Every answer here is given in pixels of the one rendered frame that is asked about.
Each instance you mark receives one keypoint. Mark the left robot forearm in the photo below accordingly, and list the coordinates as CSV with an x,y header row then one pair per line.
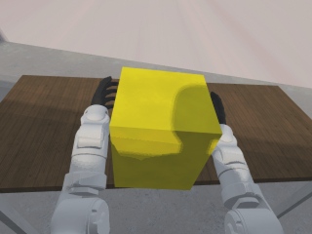
x,y
86,175

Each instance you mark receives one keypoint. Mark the right robot hand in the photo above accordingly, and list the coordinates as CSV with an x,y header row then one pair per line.
x,y
218,108

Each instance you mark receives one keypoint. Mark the table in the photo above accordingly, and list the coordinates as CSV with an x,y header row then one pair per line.
x,y
40,116

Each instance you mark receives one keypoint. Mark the right robot upper arm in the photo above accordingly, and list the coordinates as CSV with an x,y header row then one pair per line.
x,y
251,221

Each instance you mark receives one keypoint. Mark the left robot upper arm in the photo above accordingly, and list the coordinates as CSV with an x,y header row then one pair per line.
x,y
81,216

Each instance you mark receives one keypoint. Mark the right robot forearm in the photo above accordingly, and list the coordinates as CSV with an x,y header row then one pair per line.
x,y
238,188

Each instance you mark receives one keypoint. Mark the carton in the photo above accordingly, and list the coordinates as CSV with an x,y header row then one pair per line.
x,y
163,129

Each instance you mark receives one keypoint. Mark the left robot hand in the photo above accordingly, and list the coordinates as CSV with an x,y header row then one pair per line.
x,y
99,97

